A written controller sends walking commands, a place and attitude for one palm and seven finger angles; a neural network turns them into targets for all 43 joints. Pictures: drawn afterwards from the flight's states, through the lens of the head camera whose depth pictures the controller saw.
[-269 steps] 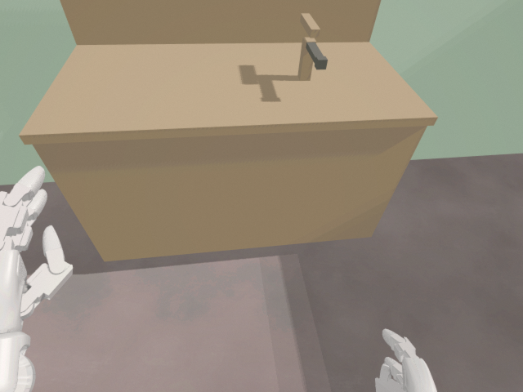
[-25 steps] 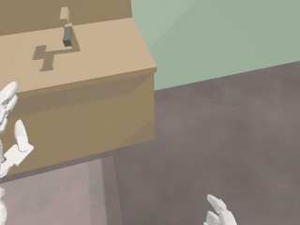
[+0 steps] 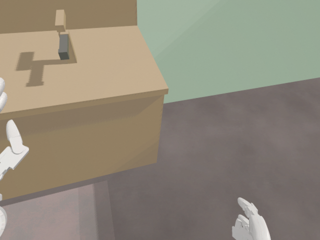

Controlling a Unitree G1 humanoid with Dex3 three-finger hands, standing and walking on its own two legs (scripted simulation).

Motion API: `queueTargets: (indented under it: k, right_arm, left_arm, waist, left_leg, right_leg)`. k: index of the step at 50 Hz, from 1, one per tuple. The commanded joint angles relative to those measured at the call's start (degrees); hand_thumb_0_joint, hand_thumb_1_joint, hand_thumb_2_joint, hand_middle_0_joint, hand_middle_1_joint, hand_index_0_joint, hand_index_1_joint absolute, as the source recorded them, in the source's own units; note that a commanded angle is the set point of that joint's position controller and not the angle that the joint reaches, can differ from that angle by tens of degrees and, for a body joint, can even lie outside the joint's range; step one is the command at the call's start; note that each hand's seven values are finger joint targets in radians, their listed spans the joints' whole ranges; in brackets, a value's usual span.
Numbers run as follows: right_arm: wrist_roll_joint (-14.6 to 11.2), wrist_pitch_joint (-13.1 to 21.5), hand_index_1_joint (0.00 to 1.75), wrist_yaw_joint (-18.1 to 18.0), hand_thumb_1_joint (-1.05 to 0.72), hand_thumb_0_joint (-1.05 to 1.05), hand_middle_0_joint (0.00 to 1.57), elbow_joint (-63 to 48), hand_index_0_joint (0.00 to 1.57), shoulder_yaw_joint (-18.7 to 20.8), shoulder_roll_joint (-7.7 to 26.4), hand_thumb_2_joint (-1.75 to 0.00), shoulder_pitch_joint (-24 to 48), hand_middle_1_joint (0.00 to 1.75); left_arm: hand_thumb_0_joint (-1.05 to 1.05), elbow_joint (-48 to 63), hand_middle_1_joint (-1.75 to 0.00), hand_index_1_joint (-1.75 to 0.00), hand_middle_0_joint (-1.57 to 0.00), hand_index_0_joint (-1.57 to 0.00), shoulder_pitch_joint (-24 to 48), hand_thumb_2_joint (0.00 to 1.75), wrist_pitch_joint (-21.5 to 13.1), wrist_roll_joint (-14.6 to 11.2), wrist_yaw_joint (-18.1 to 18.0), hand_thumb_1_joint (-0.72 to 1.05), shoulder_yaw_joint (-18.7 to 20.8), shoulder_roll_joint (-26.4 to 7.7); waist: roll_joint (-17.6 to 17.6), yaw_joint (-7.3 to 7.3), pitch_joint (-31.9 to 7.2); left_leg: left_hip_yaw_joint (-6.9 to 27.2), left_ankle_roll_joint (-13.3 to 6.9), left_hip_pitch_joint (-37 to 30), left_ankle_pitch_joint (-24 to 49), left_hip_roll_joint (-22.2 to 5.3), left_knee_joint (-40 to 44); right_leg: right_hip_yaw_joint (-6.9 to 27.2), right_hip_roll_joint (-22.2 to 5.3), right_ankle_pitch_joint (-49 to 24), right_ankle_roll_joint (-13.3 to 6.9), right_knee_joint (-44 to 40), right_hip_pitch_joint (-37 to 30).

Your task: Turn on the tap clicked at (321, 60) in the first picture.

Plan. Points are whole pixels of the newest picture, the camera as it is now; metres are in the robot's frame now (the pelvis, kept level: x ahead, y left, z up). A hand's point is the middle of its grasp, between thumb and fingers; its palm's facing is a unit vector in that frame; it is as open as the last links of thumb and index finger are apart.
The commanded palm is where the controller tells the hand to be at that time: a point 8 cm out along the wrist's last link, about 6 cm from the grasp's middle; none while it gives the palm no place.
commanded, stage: take the last steps up to it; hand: left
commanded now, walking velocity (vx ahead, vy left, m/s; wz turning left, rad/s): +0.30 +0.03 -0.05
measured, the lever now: (63, 54) +0.66 +0.37 +0.09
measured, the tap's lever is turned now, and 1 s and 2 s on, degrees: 0 0 0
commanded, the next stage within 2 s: come to a stop and stand still in 1.08 s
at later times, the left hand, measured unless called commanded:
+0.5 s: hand (87, 114) +0.32 +0.18 +0.17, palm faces +0.35 -0.83 -0.44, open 7.4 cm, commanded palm +0.25 +0.23 +0.18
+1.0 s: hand (87, 85) +0.40 +0.19 +0.19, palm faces +0.38 -0.82 -0.43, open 7.4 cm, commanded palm +0.34 +0.24 +0.18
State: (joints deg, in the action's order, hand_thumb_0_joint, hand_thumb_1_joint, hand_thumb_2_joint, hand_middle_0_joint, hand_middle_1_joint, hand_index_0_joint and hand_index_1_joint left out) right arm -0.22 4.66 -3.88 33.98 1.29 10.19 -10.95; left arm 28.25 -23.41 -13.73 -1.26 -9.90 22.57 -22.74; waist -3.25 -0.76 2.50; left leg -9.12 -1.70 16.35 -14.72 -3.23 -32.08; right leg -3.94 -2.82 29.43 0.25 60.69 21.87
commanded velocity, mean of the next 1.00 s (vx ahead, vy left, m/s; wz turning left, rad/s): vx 0.24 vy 0.06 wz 0.01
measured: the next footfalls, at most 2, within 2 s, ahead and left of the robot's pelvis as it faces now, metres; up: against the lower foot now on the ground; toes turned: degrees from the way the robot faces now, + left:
right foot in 0.32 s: +0.15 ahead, -0.13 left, +0.00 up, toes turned -10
left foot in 0.72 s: +0.23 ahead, +0.09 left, +0.00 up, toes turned +7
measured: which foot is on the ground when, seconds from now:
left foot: down 0.00-0.32, up 0.34-0.70, down 0.72-1.00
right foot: up 0.00-0.30, down 0.32-0.74, up 0.76-1.00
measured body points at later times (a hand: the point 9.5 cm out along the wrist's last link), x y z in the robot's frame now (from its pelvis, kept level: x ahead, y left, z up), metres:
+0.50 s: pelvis +0.09 -0.05 +0.01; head +0.12 -0.06 +0.45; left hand +0.30 +0.22 +0.19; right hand +0.25 -0.30 -0.10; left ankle +0.08 +0.10 -0.65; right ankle +0.11 -0.12 -0.73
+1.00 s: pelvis +0.18 -0.03 +0.00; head +0.21 -0.04 +0.45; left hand +0.37 +0.24 +0.21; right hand +0.35 -0.22 -0.09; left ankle +0.19 +0.09 -0.73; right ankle +0.20 -0.14 -0.71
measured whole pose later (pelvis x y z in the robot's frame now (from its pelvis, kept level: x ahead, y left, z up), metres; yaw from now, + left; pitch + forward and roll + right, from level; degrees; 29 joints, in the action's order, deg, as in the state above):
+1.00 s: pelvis +0.18 -0.03 +0.00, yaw +0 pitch +0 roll +0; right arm -0.2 6.2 -2.0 34.5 -2.8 6.5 -11.8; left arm 31.6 -27.4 -12.1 -1.5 -8.7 20.1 -21.5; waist 0.1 0.3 3.0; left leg -6.5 0.0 14.8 -14.8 -3.1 -29.7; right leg -5.8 -3.1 22.0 1.4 42.3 21.8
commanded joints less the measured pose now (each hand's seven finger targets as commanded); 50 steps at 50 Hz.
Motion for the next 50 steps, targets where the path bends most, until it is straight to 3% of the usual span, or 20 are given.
queueTargets:
  k: [1, 9, 14, 15, 16, 17, 18, 19, 23, 26, 30, 34, 35, 36, 37, 38, 39, 42, 45, 50]
  right_arm:
    - [-0.5, 3.9, 0.3, 0.9, -0.9, 0.0, 0.2, -6.5, 0.2, 2.2, 7.9, -0.9, 2.2, 0.3]
    - [0.4, 4.9, 0.3, 0.3, -0.9, 0.0, 0.2, -6.2, 0.2, 1.2, 7.1, -0.9, 2.1, 0.3]
    - [0.0, 4.2, 0.3, -0.3, -0.9, 0.0, 0.2, -5.7, 0.2, 1.0, 6.9, -0.9, 3.3, 0.3]
    - [-0.2, 3.9, 0.3, -0.2, -0.9, 0.0, 0.2, -5.4, 0.2, 1.0, 6.2, -0.9, 3.2, 0.3]
    - [-0.3, 3.6, 0.3, 0.0, -0.9, 0.0, 0.2, -6.2, 0.2, 0.5, 4.5, -0.9, 3.2, 0.3]
    - [0.0, 4.0, 0.3, 0.2, -0.9, 0.0, 0.2, -6.9, 0.2, 0.5, 5.9, -0.9, 5.7, 0.3]
    - [0.1, 4.1, 0.3, 0.7, -0.9, 0.0, 0.2, -5.2, 0.2, 1.3, 6.8, -0.9, 3.9, 0.3]
    - [0.0, 3.7, 0.3, 1.0, -0.9, 0.0, 0.2, -4.9, 0.2, 1.6, 7.2, -0.9, 3.5, 0.3]
    - [0.1, 1.4, 0.3, 0.7, -0.9, 0.0, 0.2, -5.5, 0.2, 1.0, 6.6, -0.9, 6.1, 0.3]
    - [0.2, 1.4, 0.3, 0.5, -0.9, 0.0, 0.2, -6.8, 0.2, 1.6, 6.5, -0.9, 5.0, 0.3]
    - [0.4, 2.1, 0.3, 0.6, -0.9, 0.0, 0.2, -8.7, 0.2, 1.8, 6.1, -0.9, 3.2, 0.3]
    - [0.2, 1.7, 0.3, -0.1, -0.9, 0.0, 0.2, -8.8, 0.2, 2.5, 7.1, -0.9, 1.8, 0.3]
    - [0.0, 1.5, 0.3, -0.3, -0.9, 0.0, 0.2, -8.9, 0.2, 2.7, 7.7, -0.9, 1.4, 0.3]
    - [-0.4, 1.4, 0.3, -0.5, -0.9, 0.0, 0.2, -9.1, 0.2, 3.1, 8.9, -0.9, 1.2, 0.3]
    - [-0.6, 1.3, 0.3, -0.3, -0.9, 0.0, 0.2, -9.3, 0.2, 2.8, 9.3, -0.9, 1.5, 0.3]
    - [-0.8, 1.5, 0.3, 0.1, -0.9, 0.0, 0.2, -9.8, 0.2, 2.5, 8.7, -0.9, 2.0, 0.3]
    - [0.3, 2.0, 0.3, -0.3, -0.9, 0.0, 0.2, -8.7, 0.2, 1.5, 7.9, -0.9, 3.3, 0.3]
    - [-0.1, 3.2, 0.3, 0.2, -0.9, 0.0, 0.2, -7.1, 0.2, 1.7, 8.0, -0.9, 2.9, 0.3]
    - [-0.2, 4.2, 0.3, 1.1, -0.9, 0.0, 0.2, -7.0, 0.2, 1.6, 8.0, -0.9, 2.2, 0.3]
    - [-0.1, 3.9, 0.3, 0.6, -0.9, 0.0, 0.2, -6.3, 0.2, 0.7, 7.4, -0.9, 3.1, 0.3]
  left_arm:
    - [0.0, 18.1, -0.3, -0.3, -0.2, -0.2, 2.2, 0.9, -3.6, 0.4, 0.3, 0.9, 3.9, -8.1]
    - [0.0, 12.8, -0.3, -0.3, -0.2, -0.2, -1.6, 0.9, -2.4, -0.2, 0.4, 0.9, 5.1, -7.1]
    - [0.0, 8.5, -0.3, -0.3, -0.2, -0.2, 1.6, 0.9, -1.7, 0.1, 0.0, 0.9, 4.8, -7.3]
    - [0.0, 7.9, -0.3, -0.3, -0.2, -0.2, 2.3, 0.9, -1.5, 0.6, 0.0, 0.9, 4.4, -7.7]
    - [0.0, 7.5, -0.3, -0.3, -0.2, -0.2, 2.7, 0.9, -1.1, 0.9, -0.1, 0.9, 3.6, -7.8]
    - [0.0, 9.2, -0.3, -0.3, -0.2, -0.2, 4.3, 0.9, -1.1, 0.2, -0.3, 0.9, 5.2, -9.9]
    - [0.0, 9.3, -0.3, -0.3, -0.2, -0.2, 6.4, 0.9, -1.6, -0.1, 0.3, 0.9, 4.1, -8.4]
    - [0.0, 8.6, -0.3, -0.3, -0.2, -0.2, 4.3, 0.9, -2.0, -0.2, 0.5, 0.9, 4.8, -9.0]
    - [0.0, 12.0, -0.3, -0.3, -0.2, -0.2, -0.3, 0.9, -3.5, 0.3, 0.3, 0.9, 7.0, -9.8]
    - [0.0, 15.6, -0.3, -0.3, -0.2, -0.2, -2.3, 0.9, -4.2, -0.2, -0.4, 0.9, 8.7, -11.0]
    - [0.0, 14.8, -0.3, -0.3, -0.2, -0.2, -6.1, 0.9, -3.2, -0.9, -1.4, 0.9, 8.2, -8.9]
    - [0.0, 11.9, -0.3, -0.3, -0.2, -0.2, -4.4, 0.9, -2.3, -1.0, -1.5, 0.9, 6.1, -7.6]
    - [0.0, 11.7, -0.3, -0.3, -0.2, -0.2, -3.0, 0.9, -2.4, -0.9, -1.4, 0.9, 5.6, -7.7]
    - [0.0, 11.5, -0.3, -0.3, -0.2, -0.2, -1.7, 0.9, -2.4, -0.9, -1.0, 0.9, 4.6, -7.0]
    - [0.0, 11.8, -0.3, -0.3, -0.2, -0.2, -0.3, 0.9, -2.6, -1.1, -1.0, 0.9, 4.5, -7.1]
    - [0.0, 9.7, -0.3, -0.3, -0.2, -0.2, 0.3, 0.9, -2.7, -0.7, -0.6, 0.9, 3.6, -6.8]
    - [0.0, 10.7, -0.3, -0.3, -0.2, -0.2, 2.3, 0.9, -2.9, -0.2, -0.4, 0.9, 4.6, -9.1]
    - [0.0, 15.8, -0.3, -0.3, -0.2, -0.2, 5.1, 0.9, -3.1, 0.3, -0.1, 0.9, 3.3, -8.8]
    - [0.0, 17.5, -0.3, -0.3, -0.2, -0.2, -0.8, 0.9, -2.2, -0.2, 0.1, 0.9, 2.8, -6.9]
    - [0.0, 11.8, -0.3, -0.3, -0.2, -0.2, -2.2, 0.9, -1.4, -0.6, -0.4, 0.9, 5.5, -7.8]
  waist:
    - [15.3, 0.63, -6.6]
    - [15.5, 0.35, -6.5]
    - [9.4, 1.21, -9.0]
    - [1.3, 1.33, -10.7]
    - [-11.9, 0.93, -11.2]
    - [-13.1, 2.09, -8.6]
    - [-8.7, 0.85, -8.5]
    - [-6.7, 0.87, -7.1]
    - [-0.4, 0.55, -6.2]
    - [-0.7, 0.89, -9.0]
    - [-2.2, 2.26, -10.8]
    - [-1.8, 0.92, -9.9]
    - [0.4, 0.53, -9.9]
    - [7.1, -0.04, -9.0]
    - [14.5, 0.15, -9.3]
    - [14.8, 0.48, -7.1]
    - [18.4, 0.09, -5.5]
    - [14.7, 0.73, -5.6]
    - [16.9, 1.0, -8.0]
    - [13.7, 1.15, -8.4]
  left_leg:
    - [16.8, -9.3, -14.8, 14.8, -15.3, 14.2]
    - [7.6, -6.6, -7.4, 11.6, -13.6, 16.9]
    - [4.5, -3.6, -3.7, 5.5, -10.5, 1.8]
    - [1.5, -2.3, 1.9, 1.4, -6.9, -10.4]
    - [-0.2, 0.3, 15.2, -11.3, 0.9, -24.8]
    - [5.8, 1.5, 22.1, -17.8, 1.6, -35.4]
    - [10.2, 2.0, 20.5, -13.6, -0.4, -38.9]
    - [10.3, 2.7, 21.5, -9.9, -1.6, -40.2]
    - [8.0, 3.5, 18.2, -3.8, -2.5, -32.3]
    - [5.1, 3.0, 12.6, -2.7, -2.5, -17.2]
    - [0.7, 2.2, 8.7, -1.7, 0.4, -5.8]
    - [-0.1, 1.5, -3.3, 5.1, 1.4, 6.0]
    - [1.6, 0.6, -7.1, 6.0, 0.1, 7.9]
    - [9.6, -2.2, -11.5, 8.5, -5.4, 9.7]
    - [22.4, -7.2, -17.0, 16.4, -14.2, 11.0]
    - [29.1, -10.5, -15.5, 18.6, -18.4, 14.1]
    - [31.4, -12.2, -13.1, 15.9, -19.8, 16.1]
    - [21.7, -10.8, -11.5, 16.9, -15.5, 13.5]
    - [12.5, -7.9, -7.5, 19.0, -11.0, 12.5]
    - [9.7, -4.8, -2.2, 8.3, -10.4, 8.1]
  right_leg:
    - [1.3, -2.9, -5.8, 0.9, 6.3, 17.6]
    - [-5.1, -0.9, -11.7, 1.8, -16.5, 3.4]
    - [-6.7, 1.6, -15.2, 0.5, -34.7, -13.2]
    - [2.0, -4.3, -16.5, -2.2, -37.5, -18.7]
    - [24.1, -16.4, -21.2, -8.4, -41.6, -25.1]
    - [33.5, -23.1, -23.5, -12.1, -45.0, -24.0]
    - [30.1, -21.8, -14.2, -11.4, -46.3, -19.9]
    - [26.7, -20.5, -13.0, -11.4, -46.1, -19.0]
    - [9.7, -15.7, -29.5, -9.0, -44.3, -14.7]
    - [6.2, -14.9, -34.9, -9.1, -42.7, -17.2]
    - [7.0, -13.9, -35.8, -9.3, -40.1, -21.1]
    - [5.0, -10.5, -27.4, -5.5, -34.2, -15.7]
    - [4.3, -9.2, -26.1, -4.2, -30.5, -13.5]
    - [2.2, -5.8, -19.8, -2.2, -23.3, -6.0]
    - [-1.4, -0.6, -5.8, 0.0, -14.0, 3.4]
    - [0.0, 1.4, 6.4, 0.1, -5.6, 8.3]
    - [1.6, -0.5, 5.6, 0.1, -0.5, 10.9]
    - [1.7, -1.8, -1.4, 0.6, -3.0, 10.4]
    - [-1.8, -0.2, -7.0, 0.9, -12.0, 2.0]
    - [-5.4, 2.1, -10.5, 1.3, -29.1, -9.5]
